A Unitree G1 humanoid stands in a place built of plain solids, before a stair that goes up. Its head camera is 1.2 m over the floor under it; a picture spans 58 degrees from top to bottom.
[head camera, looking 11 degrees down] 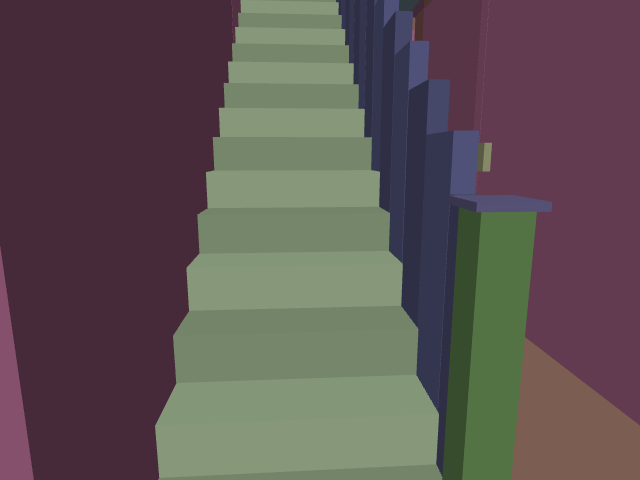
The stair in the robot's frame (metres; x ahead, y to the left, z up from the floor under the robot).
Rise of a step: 0.19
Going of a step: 0.26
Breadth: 0.91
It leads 4 degrees to the left of straight ahead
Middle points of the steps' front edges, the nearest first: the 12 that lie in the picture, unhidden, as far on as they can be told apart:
1.25 0.06 0.37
1.51 0.08 0.56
1.77 0.10 0.75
2.03 0.12 0.93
2.28 0.13 1.12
2.54 0.15 1.31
2.80 0.17 1.49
3.06 0.19 1.68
3.32 0.21 1.86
3.58 0.22 2.05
3.84 0.24 2.24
4.10 0.26 2.42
